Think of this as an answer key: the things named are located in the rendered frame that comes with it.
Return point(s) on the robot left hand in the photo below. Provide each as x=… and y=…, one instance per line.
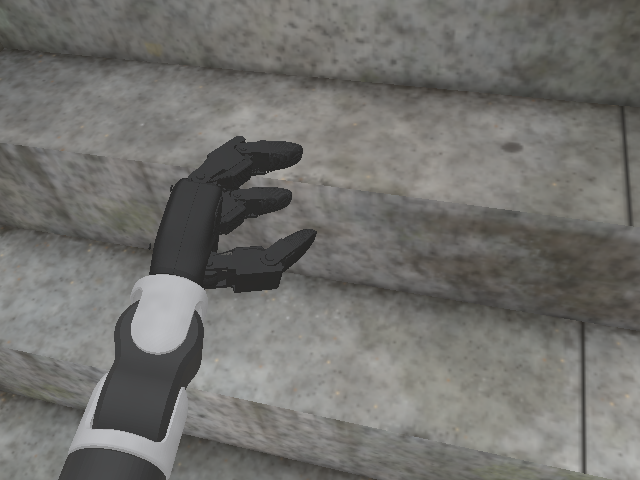
x=210, y=203

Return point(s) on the robot left forearm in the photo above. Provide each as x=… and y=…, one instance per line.
x=133, y=422

